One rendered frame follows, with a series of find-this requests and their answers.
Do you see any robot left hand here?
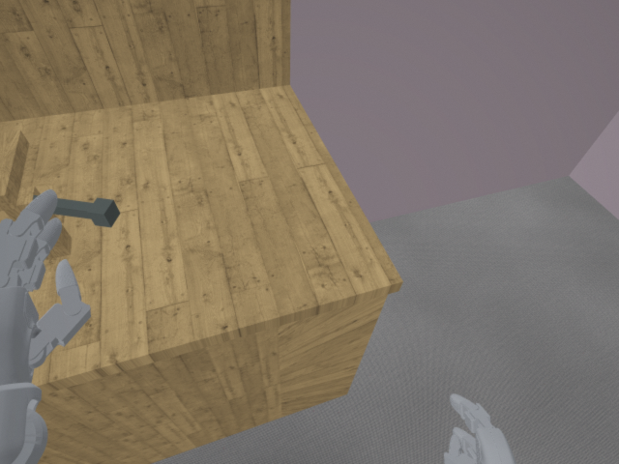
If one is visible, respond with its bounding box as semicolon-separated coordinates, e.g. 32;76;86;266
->
0;189;91;386

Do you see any robot right hand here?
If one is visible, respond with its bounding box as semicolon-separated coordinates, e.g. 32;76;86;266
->
444;393;516;464

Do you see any counter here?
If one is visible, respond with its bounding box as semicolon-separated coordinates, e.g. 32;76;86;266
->
0;0;403;464

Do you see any robot left forearm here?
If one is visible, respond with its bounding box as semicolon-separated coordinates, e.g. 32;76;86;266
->
0;383;48;464

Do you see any tap lever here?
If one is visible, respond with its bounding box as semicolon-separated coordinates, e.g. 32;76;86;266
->
33;195;120;227

